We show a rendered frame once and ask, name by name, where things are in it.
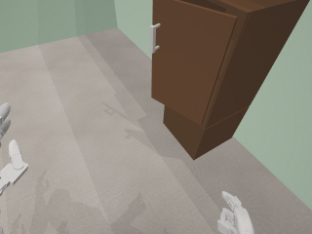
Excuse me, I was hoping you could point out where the left robot hand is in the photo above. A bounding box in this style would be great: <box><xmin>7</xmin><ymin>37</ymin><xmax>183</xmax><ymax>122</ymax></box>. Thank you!
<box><xmin>0</xmin><ymin>102</ymin><xmax>28</xmax><ymax>196</ymax></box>

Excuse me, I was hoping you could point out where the handle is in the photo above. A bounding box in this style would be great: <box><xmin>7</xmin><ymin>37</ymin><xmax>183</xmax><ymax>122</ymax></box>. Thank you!
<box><xmin>149</xmin><ymin>23</ymin><xmax>161</xmax><ymax>54</ymax></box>

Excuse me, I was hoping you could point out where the right robot hand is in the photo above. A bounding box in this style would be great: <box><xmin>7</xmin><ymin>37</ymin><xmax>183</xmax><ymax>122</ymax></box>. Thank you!
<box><xmin>217</xmin><ymin>191</ymin><xmax>255</xmax><ymax>234</ymax></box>

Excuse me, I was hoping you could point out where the cupboard door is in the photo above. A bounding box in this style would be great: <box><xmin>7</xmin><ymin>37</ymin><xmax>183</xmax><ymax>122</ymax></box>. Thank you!
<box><xmin>151</xmin><ymin>0</ymin><xmax>238</xmax><ymax>126</ymax></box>

